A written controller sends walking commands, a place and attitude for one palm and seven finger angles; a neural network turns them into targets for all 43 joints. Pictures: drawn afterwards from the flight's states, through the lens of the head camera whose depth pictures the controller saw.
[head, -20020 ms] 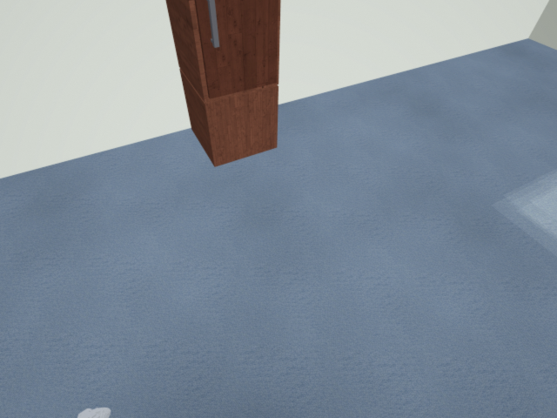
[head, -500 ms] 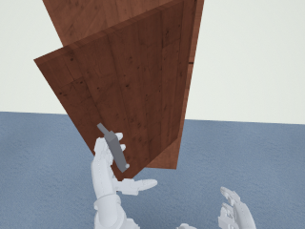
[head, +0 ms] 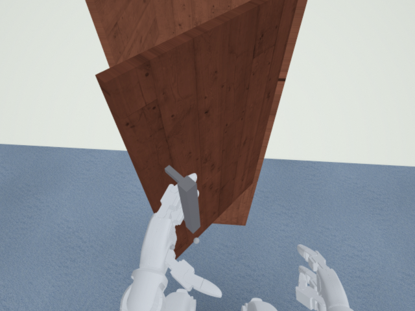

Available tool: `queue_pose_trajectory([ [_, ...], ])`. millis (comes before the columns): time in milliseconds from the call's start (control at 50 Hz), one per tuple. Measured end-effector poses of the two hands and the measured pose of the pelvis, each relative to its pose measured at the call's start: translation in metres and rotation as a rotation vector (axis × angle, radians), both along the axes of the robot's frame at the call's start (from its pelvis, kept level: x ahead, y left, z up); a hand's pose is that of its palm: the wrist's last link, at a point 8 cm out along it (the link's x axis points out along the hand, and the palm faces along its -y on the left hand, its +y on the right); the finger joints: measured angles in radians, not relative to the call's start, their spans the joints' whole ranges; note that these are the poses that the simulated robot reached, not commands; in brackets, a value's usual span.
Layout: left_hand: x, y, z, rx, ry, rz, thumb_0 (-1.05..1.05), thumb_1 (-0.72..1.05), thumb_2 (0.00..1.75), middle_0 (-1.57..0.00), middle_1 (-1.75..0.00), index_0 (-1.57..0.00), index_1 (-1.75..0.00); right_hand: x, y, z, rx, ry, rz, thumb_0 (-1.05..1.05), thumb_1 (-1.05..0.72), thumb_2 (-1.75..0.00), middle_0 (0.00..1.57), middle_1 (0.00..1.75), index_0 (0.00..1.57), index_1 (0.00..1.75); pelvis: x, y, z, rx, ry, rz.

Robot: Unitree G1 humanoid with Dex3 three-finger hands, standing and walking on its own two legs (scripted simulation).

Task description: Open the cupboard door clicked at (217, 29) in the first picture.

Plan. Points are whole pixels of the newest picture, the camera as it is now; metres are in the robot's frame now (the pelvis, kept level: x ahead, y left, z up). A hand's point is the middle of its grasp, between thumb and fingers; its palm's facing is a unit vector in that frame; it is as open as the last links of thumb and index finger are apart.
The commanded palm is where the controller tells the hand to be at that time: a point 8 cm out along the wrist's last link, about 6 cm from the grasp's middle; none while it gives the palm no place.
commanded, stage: slide the hand sideways off the handle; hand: left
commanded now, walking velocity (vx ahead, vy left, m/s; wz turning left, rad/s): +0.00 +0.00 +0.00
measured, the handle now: (183, 201) +0.30 +0.07 +0.06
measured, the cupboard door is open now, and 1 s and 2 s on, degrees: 50 49 49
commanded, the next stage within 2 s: draw the hand back to the body in 1.02 s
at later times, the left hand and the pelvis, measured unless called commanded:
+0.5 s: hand (182, 255) +0.21 +0.06 +0.07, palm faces -0.08 -1.00 +0.03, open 16.1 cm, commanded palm +0.18 +0.11 +0.06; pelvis +0.01 +0.00 -0.01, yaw -2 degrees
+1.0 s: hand (150, 282) +0.17 +0.10 +0.06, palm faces -0.02 -1.00 -0.02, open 16.2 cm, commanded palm +0.14 +0.16 +0.06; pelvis +0.01 -0.02 -0.02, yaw -1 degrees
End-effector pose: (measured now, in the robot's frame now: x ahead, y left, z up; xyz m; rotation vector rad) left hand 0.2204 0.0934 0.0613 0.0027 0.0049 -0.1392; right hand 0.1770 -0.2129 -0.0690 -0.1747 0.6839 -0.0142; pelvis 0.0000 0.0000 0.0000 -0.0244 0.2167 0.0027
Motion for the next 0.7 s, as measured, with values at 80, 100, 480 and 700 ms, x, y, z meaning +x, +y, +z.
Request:
queue_pose_trajectory([
  [80,-0.005,-0.006,0.002,-0.052,0.008,-0.019,-0.01,-0.50,0.30,-0.18,-0.35,-0.16,-0.37,-0.006,0.002,0.000,-0.001,-0.006,-0.027,0.01,-0.90,-0.90,0.21,0.30,0.20,0.30,-0.001,0.006,-0.002,0.002,0.002,-0.012],
  [100,-0.006,-0.006,0.002,-0.053,0.006,-0.007,-0.01,-0.51,0.30,-0.17,-0.34,-0.16,-0.36,-0.007,0.003,0.000,-0.002,-0.004,-0.030,0.01,-0.90,-0.90,0.21,0.30,0.20,0.30,-0.001,0.007,-0.003,0.003,0.005,-0.015],
  [480,-0.027,0.017,0.004,-0.026,0.030,0.056,-0.01,-0.50,0.30,-0.18,-0.32,-0.20,-0.33,0.003,0.004,0.006,0.003,-0.019,-0.024,0.01,-0.90,-0.90,0.21,0.30,0.20,0.30,0.008,0.004,-0.005,0.008,0.019,-0.029],
  [700,-0.042,0.034,0.003,0.003,0.042,0.072,-0.01,-0.50,0.30,-0.18,-0.32,-0.20,-0.33,0.017,-0.011,0.000,-0.012,-0.036,-0.034,0.01,-0.90,-0.90,0.21,0.30,0.20,0.30,0.012,-0.007,-0.012,0.010,0.041,-0.022],
])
